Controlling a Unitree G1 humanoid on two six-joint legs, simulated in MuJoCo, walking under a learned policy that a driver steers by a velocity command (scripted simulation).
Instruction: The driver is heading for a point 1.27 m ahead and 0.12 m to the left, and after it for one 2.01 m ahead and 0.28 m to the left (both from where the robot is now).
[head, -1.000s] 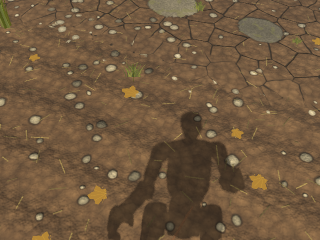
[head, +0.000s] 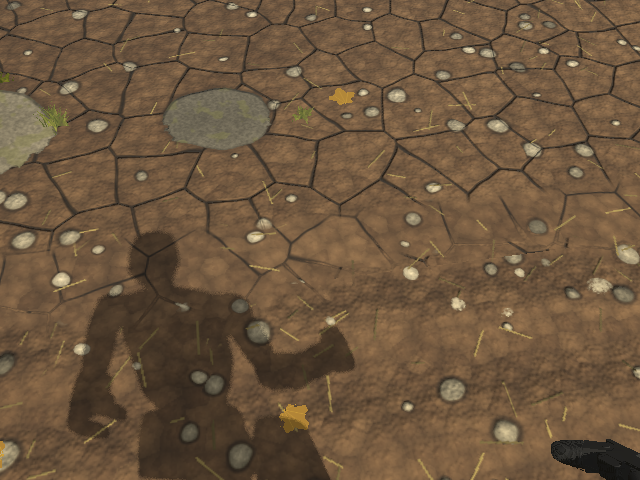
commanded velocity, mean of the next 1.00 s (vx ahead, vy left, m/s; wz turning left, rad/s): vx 0.17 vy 0.00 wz -0.12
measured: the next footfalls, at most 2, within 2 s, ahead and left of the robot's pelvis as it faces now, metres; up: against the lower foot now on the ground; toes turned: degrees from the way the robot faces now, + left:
right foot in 0.26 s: +0.09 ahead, -0.14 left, +0.00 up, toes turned -3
right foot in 0.98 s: +0.40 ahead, -0.15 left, +0.00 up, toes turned -4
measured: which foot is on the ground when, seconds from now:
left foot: down 0.00-1.00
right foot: up 0.00-0.24, down 0.26-0.58, up 0.60-0.96, down 0.98-1.00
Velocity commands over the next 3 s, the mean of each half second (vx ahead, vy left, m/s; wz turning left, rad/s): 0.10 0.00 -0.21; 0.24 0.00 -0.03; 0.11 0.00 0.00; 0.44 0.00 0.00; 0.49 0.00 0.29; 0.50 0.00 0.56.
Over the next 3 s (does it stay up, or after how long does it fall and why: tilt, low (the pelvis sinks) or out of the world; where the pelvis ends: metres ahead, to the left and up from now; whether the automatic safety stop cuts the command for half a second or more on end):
stays up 1.06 -0.11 0.01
